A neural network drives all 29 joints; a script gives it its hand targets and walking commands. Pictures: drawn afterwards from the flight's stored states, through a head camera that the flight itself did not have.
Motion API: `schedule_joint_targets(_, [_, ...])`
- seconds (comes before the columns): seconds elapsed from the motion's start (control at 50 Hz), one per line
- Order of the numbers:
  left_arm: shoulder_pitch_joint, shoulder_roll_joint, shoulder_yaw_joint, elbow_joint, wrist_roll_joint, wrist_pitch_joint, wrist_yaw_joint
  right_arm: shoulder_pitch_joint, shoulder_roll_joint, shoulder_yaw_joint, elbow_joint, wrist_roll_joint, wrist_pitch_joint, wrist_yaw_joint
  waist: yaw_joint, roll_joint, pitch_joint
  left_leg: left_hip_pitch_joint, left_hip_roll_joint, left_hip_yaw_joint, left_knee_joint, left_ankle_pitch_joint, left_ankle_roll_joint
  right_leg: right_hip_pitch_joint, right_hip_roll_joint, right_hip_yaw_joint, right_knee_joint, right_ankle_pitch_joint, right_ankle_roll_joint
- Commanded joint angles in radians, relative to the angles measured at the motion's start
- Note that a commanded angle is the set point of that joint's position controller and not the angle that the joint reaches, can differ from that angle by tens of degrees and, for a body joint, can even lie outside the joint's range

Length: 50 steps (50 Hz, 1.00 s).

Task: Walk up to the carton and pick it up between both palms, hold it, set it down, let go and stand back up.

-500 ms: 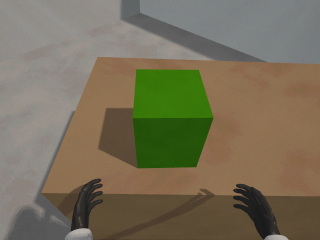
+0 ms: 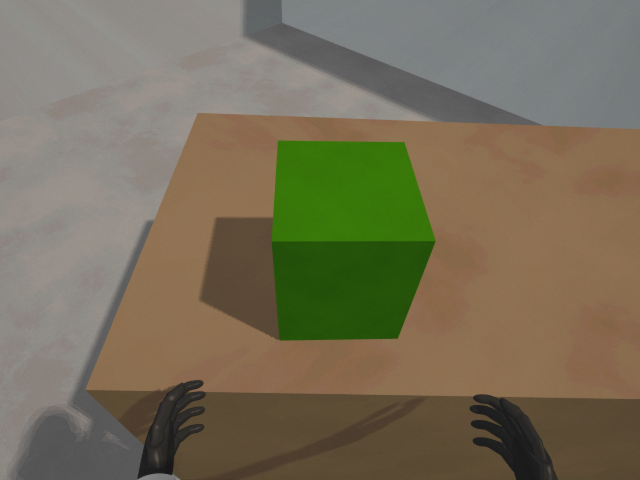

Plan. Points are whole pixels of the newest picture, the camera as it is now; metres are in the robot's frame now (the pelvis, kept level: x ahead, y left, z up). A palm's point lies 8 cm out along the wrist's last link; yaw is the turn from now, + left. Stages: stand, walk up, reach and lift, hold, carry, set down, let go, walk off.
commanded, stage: set down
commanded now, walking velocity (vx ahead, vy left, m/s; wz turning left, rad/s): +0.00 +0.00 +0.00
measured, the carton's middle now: (340, 243) +0.48 +0.01 +0.00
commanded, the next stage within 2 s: let go in 1.00 s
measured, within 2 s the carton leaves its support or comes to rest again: neither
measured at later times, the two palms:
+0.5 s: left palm (156, 463) +0.16 +0.22 -0.06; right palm (531, 476) +0.17 -0.22 -0.05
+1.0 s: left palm (152, 472) +0.16 +0.23 -0.08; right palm out of the picture +0.17 -0.22 -0.07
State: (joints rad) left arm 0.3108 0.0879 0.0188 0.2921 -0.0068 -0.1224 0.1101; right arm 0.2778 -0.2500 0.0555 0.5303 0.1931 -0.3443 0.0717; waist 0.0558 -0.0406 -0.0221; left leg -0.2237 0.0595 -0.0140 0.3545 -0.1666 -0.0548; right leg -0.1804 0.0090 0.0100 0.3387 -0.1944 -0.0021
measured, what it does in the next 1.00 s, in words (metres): stands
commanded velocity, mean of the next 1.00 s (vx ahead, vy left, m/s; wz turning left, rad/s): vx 0.00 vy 0.00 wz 0.00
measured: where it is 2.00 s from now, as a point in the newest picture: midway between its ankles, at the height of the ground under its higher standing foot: outside the picture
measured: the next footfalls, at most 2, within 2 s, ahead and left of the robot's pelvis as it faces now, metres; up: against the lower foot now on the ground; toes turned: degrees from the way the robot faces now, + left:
none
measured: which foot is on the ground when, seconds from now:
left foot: down 0.00-1.00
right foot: down 0.00-1.00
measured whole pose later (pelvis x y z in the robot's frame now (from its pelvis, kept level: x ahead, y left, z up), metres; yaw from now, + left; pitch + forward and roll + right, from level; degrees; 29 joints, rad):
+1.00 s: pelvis +0.01 +0.00 +0.00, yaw +0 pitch +3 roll -1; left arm 0.29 0.17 0.02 0.36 -0.01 0.07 0.02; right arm 0.25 -0.23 0.03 0.68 0.04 -0.30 0.00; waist 0.06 -0.04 0.01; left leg -0.22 0.05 -0.01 0.35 -0.19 -0.05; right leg -0.17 0.00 0.01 0.32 -0.20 0.01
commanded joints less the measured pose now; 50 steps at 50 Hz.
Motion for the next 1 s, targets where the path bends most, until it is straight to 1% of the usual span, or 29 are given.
schedule_joint_targets(0.0, [-0.042, 0.145, -0.007, -0.129, -0.039, -0.014, -0.025, -0.032, -0.064, -0.077, -0.117, -0.018, -0.032, -0.019, -0.048, -0.018, -0.097, 0.225, -0.087, 0.096, -0.040, 0.151, 0.044, 0.046, -0.001, 0.003, -0.073, 0.099, -0.008])
schedule_joint_targets(0.04, [-0.053, 0.144, -0.004, -0.148, -0.049, -0.011, -0.021, -0.043, -0.064, -0.080, -0.141, -0.002, -0.035, -0.015, -0.034, -0.033, -0.095, 0.213, -0.081, 0.098, -0.043, 0.152, 0.053, 0.034, 0.004, -0.004, -0.075, 0.078, -0.001])
schedule_joint_targets(0.06, [-0.078, 0.155, -0.002, -0.118, -0.051, 0.003, -0.032, -0.061, -0.058, -0.078, -0.133, -0.024, -0.025, -0.021, -0.046, -0.042, -0.057, 0.212, -0.082, 0.101, -0.049, 0.107, 0.056, 0.009, -0.002, 0.001, -0.084, 0.042, 0.003])
schedule_joint_targets(0.12, [-0.102, 0.168, -0.006, -0.144, -0.040, 0.020, -0.026, -0.064, -0.054, -0.087, -0.110, -0.036, -0.010, -0.021, -0.043, -0.007, -0.061, 0.210, -0.080, 0.102, -0.051, 0.077, 0.055, 0.009, -0.009, -0.005, -0.080, 0.009, 0.004])
schedule_joint_targets(0.16, [-0.106, 0.178, 0.000, -0.064, -0.041, 0.050, -0.039, -0.063, -0.027, -0.083, -0.074, -0.068, 0.016, -0.030, -0.044, -0.007, -0.025, 0.202, -0.080, 0.105, -0.060, 0.024, 0.062, -0.014, -0.020, 0.009, -0.096, -0.056, -0.003])
schedule_joint_targets(0.18, [-0.121, 0.175, -0.004, -0.105, -0.051, 0.056, -0.034, -0.090, -0.036, -0.099, -0.127, -0.067, 0.016, -0.027, -0.043, -0.020, -0.042, 0.205, -0.073, 0.107, -0.061, 0.012, 0.062, -0.020, -0.013, -0.006, -0.094, -0.073, 0.000])
schedule_joint_targets(0.2, [-0.116, 0.178, -0.007, -0.101, -0.058, 0.059, -0.037, -0.083, -0.045, -0.101, -0.133, -0.070, 0.018, -0.032, -0.032, -0.018, -0.057, 0.201, -0.079, 0.103, -0.057, 0.026, 0.058, -0.005, -0.009, -0.012, -0.084, -0.058, 0.002])
schedule_joint_targets(0.22, [-0.136, 0.179, -0.013, -0.120, -0.058, 0.062, -0.037, -0.084, -0.033, -0.100, -0.114, -0.071, 0.025, -0.031, -0.049, -0.016, -0.044, 0.198, -0.079, 0.103, -0.054, 0.037, 0.057, -0.004, -0.015, -0.005, -0.085, -0.026, 0.005])
schedule_joint_targets(0.24, [-0.110, 0.190, -0.003, -0.096, -0.056, 0.065, -0.043, -0.069, -0.030, -0.088, -0.115, -0.069, 0.024, -0.033, -0.039, -0.055, -0.053, 0.197, -0.087, 0.110, -0.054, 0.050, 0.065, 0.022, -0.012, -0.006, -0.085, -0.006, 0.014])
schedule_joint_targets(0.26, [-0.129, 0.189, 0.005, -0.138, -0.045, 0.057, -0.034, -0.069, -0.032, -0.102, -0.114, -0.071, 0.024, -0.031, -0.040, -0.001, -0.058, 0.196, -0.082, 0.102, -0.047, 0.065, 0.050, 0.020, -0.015, -0.007, -0.074, 0.004, 0.007])
schedule_joint_targets(0.32, [-0.098, 0.198, 0.007, -0.117, -0.052, 0.065, -0.045, -0.051, -0.019, -0.086, -0.087, -0.081, 0.021, -0.035, -0.038, -0.020, -0.073, 0.210, -0.082, 0.106, -0.039, 0.104, 0.055, 0.035, -0.015, 0.002, -0.074, 0.083, 0.012])
schedule_joint_targets(0.34, [-0.083, 0.199, 0.012, -0.059, -0.043, 0.076, -0.059, -0.027, -0.010, -0.081, -0.064, -0.090, 0.024, -0.042, -0.056, -0.042, -0.051, 0.212, -0.087, 0.108, -0.039, 0.085, 0.058, 0.034, -0.015, 0.001, -0.082, 0.081, 0.016])
schedule_joint_targets(0.36, [-0.080, 0.197, 0.019, -0.119, -0.037, 0.071, -0.050, -0.045, -0.028, -0.072, -0.099, -0.076, 0.015, -0.036, -0.035, -0.022, -0.082, 0.215, -0.080, 0.098, -0.036, 0.142, 0.053, 0.046, -0.008, -0.008, -0.063, 0.156, 0.010])
schedule_joint_targets(0.38, [-0.069, 0.205, 0.024, -0.091, -0.031, 0.072, -0.064, -0.028, -0.021, -0.073, -0.076, -0.087, 0.016, -0.045, -0.049, -0.016, -0.066, 0.229, -0.084, 0.097, -0.027, 0.155, 0.045, 0.057, -0.013, -0.002, -0.068, 0.187, 0.013])
schedule_joint_targets(0.4, [-0.074, 0.209, 0.036, -0.147, -0.030, 0.064, -0.058, -0.012, -0.018, -0.062, -0.097, -0.070, 0.004, -0.044, -0.034, -0.020, -0.097, 0.216, -0.087, 0.102, -0.024, 0.170, 0.042, 0.084, -0.009, -0.007, -0.057, 0.212, 0.021])
schedule_joint_targets(0.42, [-0.080, 0.220, 0.037, -0.108, -0.026, 0.073, -0.070, -0.032, 0.003, -0.049, -0.085, -0.081, 0.005, -0.051, -0.038, -0.015, -0.076, 0.206, -0.091, 0.106, -0.023, 0.162, 0.044, 0.083, -0.023, 0.008, -0.057, 0.238, 0.025])
schedule_joint_targets(0.48, [-0.062, 0.208, 0.038, -0.089, -0.025, 0.089, -0.076, -0.033, -0.011, -0.049, -0.069, -0.075, 0.001, -0.051, -0.027, -0.023, -0.058, 0.231, -0.083, 0.101, -0.023, 0.161, 0.047, 0.049, -0.009, -0.006, -0.065, 0.195, 0.027])
schedule_joint_targets(0.5, [-0.065, 0.208, 0.043, -0.103, -0.022, 0.090, -0.076, -0.028, -0.014, -0.039, -0.066, -0.071, 0.003, -0.051, -0.021, 0.004, -0.068, 0.237, -0.079, 0.100, -0.023, 0.173, 0.043, 0.051, -0.013, -0.006, -0.064, 0.197, 0.027])
schedule_joint_targets(0.56, [-0.079, 0.220, 0.026, -0.101, -0.036, 0.098, -0.084, -0.049, -0.008, -0.069, -0.040, -0.096, 0.002, -0.063, -0.046, -0.016, -0.068, 0.247, -0.080, 0.102, -0.021, 0.157, 0.045, 0.055, -0.006, -0.018, -0.073, 0.179, 0.025])
schedule_joint_targets(0.58, [-0.063, 0.211, 0.034, -0.067, -0.026, 0.104, -0.093, -0.033, -0.005, -0.051, -0.013, -0.095, 0.005, -0.065, -0.043, -0.029, -0.053, 0.250, -0.083, 0.108, -0.017, 0.175, 0.043, 0.064, -0.011, -0.009, -0.068, 0.220, 0.030])
schedule_joint_targets(0.62, [-0.055, 0.213, 0.050, -0.077, -0.009, 0.114, -0.096, -0.025, 0.003, -0.052, -0.010, -0.095, -0.002, -0.069, -0.031, 0.017, -0.077, 0.257, -0.084, 0.104, -0.006, 0.201, 0.033, 0.063, -0.009, -0.013, -0.059, 0.232, 0.020])
schedule_joint_targets(0.66, [-0.050, 0.224, 0.045, -0.081, -0.011, 0.120, -0.101, -0.026, -0.003, -0.047, 0.003, -0.101, -0.002, -0.072, -0.042, -0.001, -0.064, 0.252, -0.086, 0.105, -0.001, 0.218, 0.036, 0.072, -0.012, -0.008, -0.054, 0.289, 0.026])
schedule_joint_targets(0.76, [-0.090, 0.230, 0.042, -0.080, -0.010, 0.131, -0.100, -0.069, 0.004, -0.075, 0.008, -0.125, -0.011, -0.079, -0.041, 0.019, -0.068, 0.256, -0.080, 0.106, -0.006, 0.184, 0.035, 0.050, -0.001, -0.027, -0.055, 0.197, 0.021])
schedule_joint_targets(0.8, [-0.092, 0.226, 0.033, -0.013, -0.002, 0.150, -0.108, -0.095, 0.000, -0.078, 0.037, -0.135, -0.011, -0.083, -0.041, 0.019, -0.054, 0.260, -0.076, 0.103, 0.000, 0.161, 0.036, 0.026, -0.003, -0.024, -0.057, 0.179, 0.017])
schedule_joint_targets(0.82, [-0.096, 0.241, 0.030, -0.115, -0.015, 0.137, -0.095, -0.096, 0.002, -0.074, -0.027, -0.123, -0.022, -0.078, -0.021, 0.025, -0.115, 0.263, -0.070, 0.108, -0.002, 0.193, 0.034, 0.040, 0.006, -0.041, -0.047, 0.195, 0.013])
schedule_joint_targets(0.86, [-0.122, 0.240, 0.024, -0.073, -0.004, 0.151, -0.102, -0.098, 0.012, -0.077, 0.038, -0.133, -0.001, -0.083, -0.047, 0.035, -0.068, 0.263, -0.076, 0.110, -0.010, 0.148, 0.041, 0.028, -0.004, -0.028, -0.058, 0.149, 0.019])
schedule_joint_targets(0.94, [-0.141, 0.248, 0.024, -0.064, -0.016, 0.175, -0.108, -0.128, 0.008, -0.093, 0.018, -0.156, 0.012, -0.089, -0.045, 0.020, -0.045, 0.240, -0.075, 0.113, -0.006, 0.119, 0.047, 0.016, -0.007, -0.033, -0.051, 0.128, 0.022])
schedule_joint_targets(0.96, [-0.140, 0.254, 0.026, 0.016, -0.013, 0.190, -0.122, -0.108, 0.037, -0.089, 0.076, -0.172, 0.030, -0.100, -0.061, 0.000, -0.009, 0.230, -0.081, 0.116, -0.011, 0.085, 0.051, 0.018, -0.017, -0.022, -0.068, 0.098, 0.021])
schedule_joint_targets(0.98, [-0.144, 0.264, 0.026, -0.070, -0.014, 0.180, -0.112, -0.124, 0.025, -0.095, 0.022, -0.158, 0.016, -0.095, -0.035, 0.026, -0.045, 0.239, -0.080, 0.114, -0.008, 0.112, 0.047, 0.022, -0.011, -0.031, -0.055, 0.123, 0.019])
